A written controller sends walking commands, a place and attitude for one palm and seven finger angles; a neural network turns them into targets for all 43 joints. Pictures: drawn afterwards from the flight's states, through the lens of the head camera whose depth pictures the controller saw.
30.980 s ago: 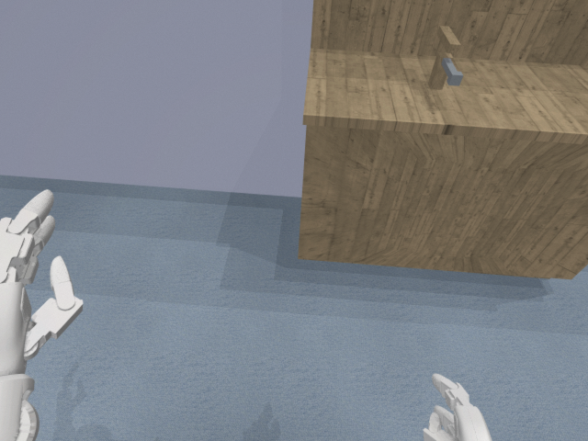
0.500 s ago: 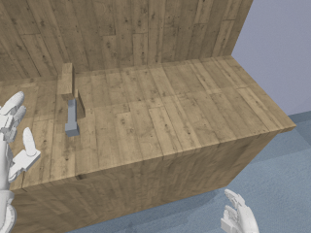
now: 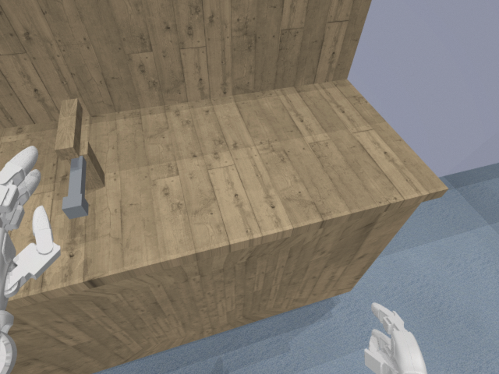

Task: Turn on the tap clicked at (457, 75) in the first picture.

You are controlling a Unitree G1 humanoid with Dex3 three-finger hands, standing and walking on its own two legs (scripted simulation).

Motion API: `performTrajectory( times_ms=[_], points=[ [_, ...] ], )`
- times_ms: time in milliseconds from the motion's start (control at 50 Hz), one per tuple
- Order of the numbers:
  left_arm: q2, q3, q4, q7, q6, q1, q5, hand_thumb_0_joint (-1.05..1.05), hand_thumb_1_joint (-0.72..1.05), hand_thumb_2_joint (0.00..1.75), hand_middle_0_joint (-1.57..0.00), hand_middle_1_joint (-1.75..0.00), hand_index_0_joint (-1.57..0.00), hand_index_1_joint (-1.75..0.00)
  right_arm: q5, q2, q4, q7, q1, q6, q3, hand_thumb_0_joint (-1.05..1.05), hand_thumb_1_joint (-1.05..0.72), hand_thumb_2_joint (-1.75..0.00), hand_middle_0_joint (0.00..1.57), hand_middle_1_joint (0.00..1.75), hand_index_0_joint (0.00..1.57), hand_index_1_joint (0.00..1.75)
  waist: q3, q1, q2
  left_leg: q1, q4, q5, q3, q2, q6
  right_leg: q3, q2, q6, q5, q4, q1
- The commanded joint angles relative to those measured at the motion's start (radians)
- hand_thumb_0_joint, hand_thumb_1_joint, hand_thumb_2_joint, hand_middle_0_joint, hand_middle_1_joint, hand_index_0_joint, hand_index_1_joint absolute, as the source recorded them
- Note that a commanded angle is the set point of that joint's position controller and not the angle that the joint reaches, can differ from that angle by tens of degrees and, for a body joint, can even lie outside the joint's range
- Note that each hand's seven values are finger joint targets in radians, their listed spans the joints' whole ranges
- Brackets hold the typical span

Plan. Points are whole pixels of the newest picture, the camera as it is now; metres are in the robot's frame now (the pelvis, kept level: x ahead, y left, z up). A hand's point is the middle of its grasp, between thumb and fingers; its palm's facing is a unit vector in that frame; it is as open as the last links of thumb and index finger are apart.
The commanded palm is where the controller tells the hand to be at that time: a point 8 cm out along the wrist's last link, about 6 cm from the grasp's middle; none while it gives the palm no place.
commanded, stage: shuffle to correct the standing spot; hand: left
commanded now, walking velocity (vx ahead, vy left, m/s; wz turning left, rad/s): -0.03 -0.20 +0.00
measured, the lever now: (75, 206) +0.34 +0.31 +0.07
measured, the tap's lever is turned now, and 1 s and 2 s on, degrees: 0 0 0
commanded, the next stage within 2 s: come to a stop and stand still in 1.70 s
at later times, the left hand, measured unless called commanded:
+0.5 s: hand (59, 254) +0.21 +0.23 +0.16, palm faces +0.32 -0.86 -0.40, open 7.4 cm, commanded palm +0.15 +0.27 +0.18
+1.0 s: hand (60, 253) +0.21 +0.23 +0.16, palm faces +0.33 -0.85 -0.41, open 7.4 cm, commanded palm +0.15 +0.27 +0.18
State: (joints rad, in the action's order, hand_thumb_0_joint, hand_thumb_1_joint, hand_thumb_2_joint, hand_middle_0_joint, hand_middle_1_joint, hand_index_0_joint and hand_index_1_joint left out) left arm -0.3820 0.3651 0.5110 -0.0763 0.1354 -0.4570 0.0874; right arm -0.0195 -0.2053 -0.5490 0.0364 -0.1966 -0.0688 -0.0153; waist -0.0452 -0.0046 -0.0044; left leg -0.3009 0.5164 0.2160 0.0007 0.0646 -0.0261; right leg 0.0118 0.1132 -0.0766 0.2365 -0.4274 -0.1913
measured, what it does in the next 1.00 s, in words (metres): stands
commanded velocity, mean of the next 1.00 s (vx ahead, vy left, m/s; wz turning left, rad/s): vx -0.04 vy -0.20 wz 0.00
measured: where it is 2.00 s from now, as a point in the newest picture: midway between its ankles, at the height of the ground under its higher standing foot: outside the picture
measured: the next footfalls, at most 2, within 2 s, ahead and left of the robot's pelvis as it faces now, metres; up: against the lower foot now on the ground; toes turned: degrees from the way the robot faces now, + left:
none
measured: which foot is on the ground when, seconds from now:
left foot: down 0.00-1.00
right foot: down 0.00-1.00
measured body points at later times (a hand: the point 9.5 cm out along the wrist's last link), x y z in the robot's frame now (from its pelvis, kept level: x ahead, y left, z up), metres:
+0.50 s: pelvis -0.01 -0.01 +0.00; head +0.02 +0.01 +0.44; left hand +0.19 +0.28 +0.18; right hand +0.17 -0.24 -0.08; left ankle +0.04 +0.14 -0.74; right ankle -0.01 -0.07 -0.74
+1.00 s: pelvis +0.00 -0.01 +0.00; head +0.03 +0.00 +0.45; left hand +0.19 +0.28 +0.19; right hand +0.17 -0.23 -0.08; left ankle +0.04 +0.14 -0.74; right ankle -0.01 -0.07 -0.74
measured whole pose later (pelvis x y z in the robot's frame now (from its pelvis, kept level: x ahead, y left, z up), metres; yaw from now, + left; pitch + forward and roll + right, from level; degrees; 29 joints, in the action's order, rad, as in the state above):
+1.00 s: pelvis +0.00 -0.01 +0.00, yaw +1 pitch +0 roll -1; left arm -0.40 0.38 0.55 -0.08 0.13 -0.48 0.09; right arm -0.02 -0.19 -0.55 0.03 -0.21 -0.06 0.00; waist -0.06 0.00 -0.01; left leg -0.32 0.55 0.23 -0.02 0.07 -0.04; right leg 0.03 0.12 -0.09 0.25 -0.46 -0.21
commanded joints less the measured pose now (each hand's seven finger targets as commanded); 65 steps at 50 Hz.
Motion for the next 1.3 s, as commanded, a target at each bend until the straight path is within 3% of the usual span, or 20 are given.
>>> performTrajectory(
  times_ms=[0, 20, 80, 120, 260, 360, 420, 580, 640, 680, 740, 820, 900, 960, 1000, 1020, 1080, 1180, 1240, 1280],
  points=[
    [-0.196, 0.137, 0.210, -0.028, 0.064, 0.049, 0.009, 0.00, 0.90, 0.90, -0.20, -0.30, -0.20, -0.30, -0.006, -0.109, 0.155, 0.016, 0.088, -0.054, -0.046, 0.00, -0.90, -0.90, 0.20, 0.30, 0.20, 0.30, 0.135, 0.000, -0.028, 0.140, 0.004, -0.046, -0.037, 0.040, 0.057, -0.141, -0.175, 0.053, -0.166, 0.106, -0.085],
    [-0.166, 0.108, 0.197, -0.026, 0.065, 0.051, 0.010, 0.00, 0.90, 0.90, -0.20, -0.30, -0.20, -0.30, 0.001, -0.110, 0.151, 0.014, 0.077, -0.050, -0.040, 0.00, -0.90, -0.90, 0.20, 0.30, 0.20, 0.30, 0.130, 0.005, -0.018, 0.117, 0.005, -0.027, -0.035, 0.035, 0.059, -0.131, -0.173, 0.059, -0.143, 0.109, -0.082],
    [-0.182, 0.127, 0.196, -0.027, 0.065, 0.059, 0.011, 0.00, 0.90, 0.90, -0.20, -0.30, -0.20, -0.30, -0.002, -0.111, 0.155, 0.014, 0.073, -0.053, -0.049, 0.00, -0.90, -0.90, 0.20, 0.30, 0.20, 0.30, 0.117, 0.002, 0.007, 0.107, 0.035, 0.004, -0.029, 0.027, 0.055, -0.157, -0.187, 0.060, -0.119, 0.118, -0.098],
    [-0.173, 0.115, 0.214, -0.029, 0.068, 0.055, 0.012, 0.00, 0.90, 0.90, -0.20, -0.30, -0.20, -0.30, 0.000, -0.112, 0.146, 0.013, 0.073, -0.052, -0.043, 0.00, -0.90, -0.90, 0.20, 0.30, 0.20, 0.30, 0.129, 0.006, -0.016, 0.121, 0.023, -0.026, -0.032, 0.030, 0.061, -0.141, -0.185, 0.056, -0.138, 0.103, -0.094],
    [-0.185, 0.128, 0.230, -0.022, 0.072, 0.049, 0.007, 0.00, 0.90, 0.90, -0.20, -0.30, -0.20, -0.30, 0.003, -0.116, 0.153, 0.013, 0.068, -0.053, -0.046, 0.00, -0.90, -0.90, 0.20, 0.30, 0.20, 0.30, 0.142, -0.002, -0.047, 0.103, -0.013, -0.109, -0.063, 0.076, 0.073, -0.100, -0.149, 0.094, -0.189, 0.056, -0.040],
    [-0.184, 0.132, 0.227, -0.021, 0.069, 0.028, 0.007, 0.00, 0.90, 0.90, -0.20, -0.30, -0.20, -0.30, 0.003, -0.116, 0.156, 0.010, 0.060, -0.051, -0.046, 0.00, -0.90, -0.90, 0.20, 0.30, 0.20, 0.30, 0.152, -0.003, -0.048, 0.089, -0.012, -0.105, -0.069, 0.084, 0.073, -0.096, -0.149, 0.091, -0.183, 0.054, -0.019],
    [-0.177, 0.122, 0.250, -0.021, 0.068, 0.022, 0.011, 0.00, 0.90, 0.90, -0.20, -0.30, -0.20, -0.30, 0.002, -0.116, 0.154, 0.009, 0.056, -0.052, -0.044, 0.00, -0.90, -0.90, 0.20, 0.30, 0.20, 0.30, 0.168, 0.004, -0.055, 0.108, -0.007, -0.106, -0.068, 0.073, 0.068, -0.095, -0.155, 0.068, -0.188, 0.048, -0.027],
    [-0.182, 0.125, 0.224, -0.025, 0.060, 0.047, 0.007, 0.00, 0.90, 0.90, -0.20, -0.30, -0.20, -0.30, 0.000, -0.111, 0.159, 0.012, 0.062, -0.052, -0.044, 0.00, -0.90, -0.90, 0.20, 0.30, 0.20, 0.30, 0.107, 0.005, -0.046, 0.064, -0.030, 0.066, -0.082, 0.074, 0.066, -0.125, -0.160, 0.061, -0.063, 0.082, -0.072],
    [-0.179, 0.114, 0.256, -0.030, 0.063, 0.076, 0.006, 0.00, 0.90, 0.90, -0.20, -0.30, -0.20, -0.30, -0.001, -0.115, 0.160, 0.011, 0.068, -0.054, -0.043, 0.00, -0.90, -0.90, 0.20, 0.30, 0.20, 0.30, 0.109, 0.007, -0.092, 0.069, -0.068, 0.060, -0.105, 0.086, 0.069, -0.109, -0.148, 0.054, -0.053, 0.066, -0.066],
    [-0.177, 0.113, 0.247, -0.030, 0.064, 0.076, 0.002, 0.00, 0.90, 0.90, -0.20, -0.30, -0.20, -0.30, -0.001, -0.114, 0.161, 0.009, 0.065, -0.054, -0.042, 0.00, -0.90, -0.90, 0.20, 0.30, 0.20, 0.30, 0.111, 0.005, -0.085, 0.061, -0.083, 0.064, -0.117, 0.095, 0.072, -0.099, -0.139, 0.057, -0.048, 0.061, -0.052],
    [-0.189, 0.124, 0.263, -0.033, 0.066, 0.061, -0.001, 0.00, 0.90, 0.90, -0.20, -0.30, -0.20, -0.30, 0.000, -0.115, 0.162, 0.010, 0.066, -0.056, -0.041, 0.00, -0.90, -0.90, 0.20, 0.30, 0.20, 0.30, 0.141, 0.001, -0.123, 0.078, -0.106, -0.020, -0.142, 0.121, 0.082, -0.063, -0.126, 0.067, -0.088, 0.036, -0.015],
    [-0.169, 0.114, 0.224, -0.028, 0.059, 0.019, 0.004, 0.00, 0.90, 0.90, -0.20, -0.30, -0.20, -0.30, 0.000, -0.113, 0.154, 0.005, 0.053, -0.049, -0.037, 0.00, -0.90, -0.90, 0.20, 0.30, 0.20, 0.30, 0.157, 0.005, -0.055, 0.089, -0.047, -0.111, -0.104, 0.099, 0.072, -0.063, -0.136, 0.062, -0.157, 0.058, 0.004],
    [-0.186, 0.126, 0.253, -0.026, 0.055, 0.013, 0.012, 0.00, 0.90, 0.90, -0.20, -0.30, -0.20, -0.30, -0.009, -0.110, 0.160, 0.005, 0.064, -0.051, -0.044, 0.00, -0.90, -0.90, 0.20, 0.30, 0.20, 0.30, 0.170, 0.007, -0.065, 0.130, -0.002, -0.167, -0.088, 0.086, 0.062, -0.099, -0.163, 0.041, -0.229, 0.049, -0.019],
    [-0.177, 0.119, 0.237, -0.028, 0.057, 0.025, 0.011, 0.00, 0.90, 0.90, -0.20, -0.30, -0.20, -0.30, -0.002, -0.110, 0.154, 0.005, 0.057, -0.044, -0.042, 0.00, -0.90, -0.90, 0.20, 0.30, 0.20, 0.30, 0.151, 0.008, -0.042, 0.098, 0.008, -0.099, -0.077, 0.079, 0.063, -0.103, -0.167, 0.047, -0.189, 0.061, -0.033],
    [-0.204, 0.144, 0.256, -0.034, 0.054, 0.019, 0.015, 0.00, 0.90, 0.90, -0.20, -0.30, -0.20, -0.30, -0.008, -0.107, 0.155, 0.008, 0.067, -0.045, -0.043, 0.00, -0.90, -0.90, 0.20, 0.30, 0.20, 0.30, 0.156, 0.010, -0.038, 0.115, 0.024, -0.119, -0.072, 0.071, 0.058, -0.118, -0.185, 0.031, -0.219, 0.056, -0.036],
    [-0.177, 0.120, 0.238, -0.032, 0.055, 0.017, 0.016, 0.00, 0.90, 0.90, -0.20, -0.30, -0.20, -0.30, -0.004, -0.108, 0.151, 0.006, 0.061, -0.043, -0.039, 0.00, -0.90, -0.90, 0.20, 0.30, 0.20, 0.30, 0.152, 0.012, -0.022, 0.108, 0.026, -0.098, -0.071, 0.065, 0.061, -0.113, -0.182, 0.034, -0.199, 0.059, -0.045],
    [-0.196, 0.139, 0.242, -0.036, 0.055, 0.034, 0.014, 0.00, 0.90, 0.90, -0.20, -0.30, -0.20, -0.30, -0.006, -0.108, 0.158, 0.007, 0.066, -0.043, -0.046, 0.00, -0.90, -0.90, 0.20, 0.30, 0.20, 0.30, 0.118, 0.010, -0.024, 0.089, 0.037, -0.015, -0.064, 0.056, 0.059, -0.151, -0.198, 0.036, -0.148, 0.080, -0.078],
    [-0.191, 0.135, 0.255, -0.041, 0.059, 0.035, 0.013, 0.00, 0.90, 0.90, -0.20, -0.30, -0.20, -0.30, -0.006, -0.109, 0.158, 0.005, 0.067, -0.043, -0.045, 0.00, -0.90, -0.90, 0.20, 0.30, 0.20, 0.30, 0.124, 0.009, -0.048, 0.090, 0.014, -0.024, -0.081, 0.066, 0.063, -0.134, -0.188, 0.038, -0.141, 0.064, -0.070],
    [-0.195, 0.139, 0.258, -0.042, 0.057, 0.026, 0.011, 0.00, 0.90, 0.90, -0.20, -0.30, -0.20, -0.30, -0.003, -0.112, 0.160, 0.007, 0.074, -0.042, -0.043, 0.00, -0.90, -0.90, 0.20, 0.30, 0.20, 0.30, 0.124, 0.005, -0.080, 0.082, -0.021, -0.088, -0.105, 0.097, 0.075, -0.099, -0.161, 0.066, -0.164, 0.044, -0.042],
    [-0.189, 0.134, 0.258, -0.038, 0.057, 0.031, 0.008, 0.00, 0.90, 0.90, -0.20, -0.30, -0.20, -0.30, -0.005, -0.112, 0.162, 0.005, 0.069, -0.042, -0.044, 0.00, -0.90, -0.90, 0.20, 0.30, 0.20, 0.30, 0.135, 0.003, -0.060, 0.080, -0.014, -0.085, -0.103, 0.096, 0.072, -0.099, -0.160, 0.068, -0.168, 0.048, -0.027]
  ],
)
